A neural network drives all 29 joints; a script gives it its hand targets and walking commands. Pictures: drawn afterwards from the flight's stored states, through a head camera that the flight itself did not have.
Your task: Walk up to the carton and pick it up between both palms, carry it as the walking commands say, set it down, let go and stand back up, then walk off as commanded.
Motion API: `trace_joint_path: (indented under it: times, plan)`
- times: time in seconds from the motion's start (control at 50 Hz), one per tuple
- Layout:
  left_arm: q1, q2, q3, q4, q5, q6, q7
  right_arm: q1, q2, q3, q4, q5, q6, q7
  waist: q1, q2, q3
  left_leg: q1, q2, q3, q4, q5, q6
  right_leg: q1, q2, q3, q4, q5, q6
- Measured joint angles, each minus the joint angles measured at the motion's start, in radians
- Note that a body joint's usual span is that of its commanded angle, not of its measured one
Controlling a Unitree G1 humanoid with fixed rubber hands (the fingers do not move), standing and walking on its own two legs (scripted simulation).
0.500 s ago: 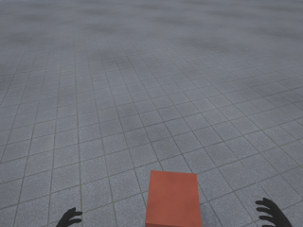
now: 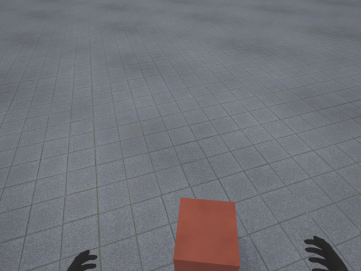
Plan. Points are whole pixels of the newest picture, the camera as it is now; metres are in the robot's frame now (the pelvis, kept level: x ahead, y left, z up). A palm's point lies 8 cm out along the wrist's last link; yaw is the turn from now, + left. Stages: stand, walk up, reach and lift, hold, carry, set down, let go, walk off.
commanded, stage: stand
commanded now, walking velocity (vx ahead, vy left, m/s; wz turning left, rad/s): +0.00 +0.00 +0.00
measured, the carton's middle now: (205, 241) +0.45 -0.07 -0.62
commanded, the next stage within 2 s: walk off in 0.08 s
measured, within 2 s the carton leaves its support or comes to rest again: neither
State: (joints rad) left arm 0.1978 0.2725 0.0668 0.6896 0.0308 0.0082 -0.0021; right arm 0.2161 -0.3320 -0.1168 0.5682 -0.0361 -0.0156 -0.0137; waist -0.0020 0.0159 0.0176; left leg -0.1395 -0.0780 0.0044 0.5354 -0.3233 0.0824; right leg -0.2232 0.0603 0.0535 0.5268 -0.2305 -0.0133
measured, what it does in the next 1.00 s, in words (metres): steps on the spot: right foot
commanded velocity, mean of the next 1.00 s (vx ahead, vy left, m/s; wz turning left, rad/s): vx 0.00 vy -0.04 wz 0.00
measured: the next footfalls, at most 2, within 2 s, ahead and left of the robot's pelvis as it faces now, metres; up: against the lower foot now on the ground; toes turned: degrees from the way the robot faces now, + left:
right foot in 0.62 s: +0.04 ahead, -0.18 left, +0.00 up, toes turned +2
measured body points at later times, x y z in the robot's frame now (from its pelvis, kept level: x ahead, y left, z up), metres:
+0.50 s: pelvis -0.01 -0.02 +0.00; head -0.02 -0.02 +0.45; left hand +0.13 +0.25 -0.10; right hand +0.15 -0.31 -0.07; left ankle -0.02 +0.07 -0.73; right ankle +0.02 -0.12 -0.72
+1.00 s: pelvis -0.01 -0.08 +0.00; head -0.02 -0.09 +0.45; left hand +0.14 +0.17 -0.10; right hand +0.12 -0.37 -0.08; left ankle -0.02 +0.06 -0.73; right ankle +0.00 -0.18 -0.73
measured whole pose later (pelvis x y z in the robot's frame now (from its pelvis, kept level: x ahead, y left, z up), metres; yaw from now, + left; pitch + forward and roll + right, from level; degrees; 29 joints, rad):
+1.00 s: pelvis -0.01 -0.08 +0.00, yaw -2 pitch -3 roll +0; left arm 0.21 0.26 0.00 0.75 0.02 0.06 -0.02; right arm 0.24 -0.27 -0.12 0.58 -0.02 0.02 0.00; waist -0.04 0.01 0.01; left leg -0.15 0.04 0.00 0.51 -0.30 -0.02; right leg -0.21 0.05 0.04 0.52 -0.26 -0.02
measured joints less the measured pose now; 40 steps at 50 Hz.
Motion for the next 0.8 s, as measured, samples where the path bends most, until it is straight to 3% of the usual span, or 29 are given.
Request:
trace_joint_path:
  times: [0.42,0.5,0.56,0.62,0.66,0.72,0.8]
  plan:
    - [0.0,0.003,-0.034,0.042,-0.014,0.021,-0.011,0.0,0.015,0.0,0.01,0.003,0.004,0.015,-0.002,0.0,0.016,0.0,0.007,0.0,-0.011,0.015,-0.01,-0.005,0.006,-0.001,-0.003,0.012,-0.004]
    - [0.001,0.003,-0.03,0.054,-0.014,0.049,-0.023,0.009,0.021,0.0,0.01,0.001,0.014,0.014,-0.006,0.001,0.022,0.0,0.016,-0.001,-0.011,0.013,-0.012,-0.035,-0.001,-0.003,0.117,-0.043,-0.004]
    - [0.008,0.003,-0.024,0.053,-0.013,0.055,-0.023,0.013,0.026,0.0,0.01,0.0,0.022,0.013,-0.005,0.0,0.022,-0.003,0.04,-0.001,-0.011,0.008,-0.029,-0.043,-0.025,-0.006,0.182,-0.101,-0.004]
    - [0.009,0.004,-0.029,0.054,-0.014,0.055,-0.023,0.013,0.037,0.0,0.009,0.001,0.027,0.013,-0.007,-0.007,0.019,-0.015,0.055,0.001,-0.007,0.002,-0.058,0.014,-0.067,0.003,0.028,-0.056,-0.002]
    - [0.009,0.001,-0.037,0.057,-0.014,0.055,-0.022,0.014,0.046,0.0,0.009,0.007,0.029,0.015,-0.01,-0.002,0.021,-0.018,0.073,-0.001,-0.003,-0.002,-0.068,0.021,-0.053,0.001,0.0,-0.041,0.013]
    - [0.009,-0.003,-0.052,0.057,-0.014,0.054,-0.02,0.014,0.054,0.0,0.009,0.011,0.03,0.016,-0.029,-0.002,0.013,-0.017,0.091,-0.001,-0.021,-0.004,-0.068,0.017,-0.034,-0.01,-0.007,-0.041,0.007]
    - [0.009,-0.014,-0.066,0.057,-0.014,0.054,-0.02,0.014,0.055,0.0,0.009,0.01,0.031,0.017,-0.038,-0.002,0.006,-0.015,0.109,0.0,-0.03,0.018,-0.095,0.014,-0.019,-0.011,-0.007,-0.04,-0.002]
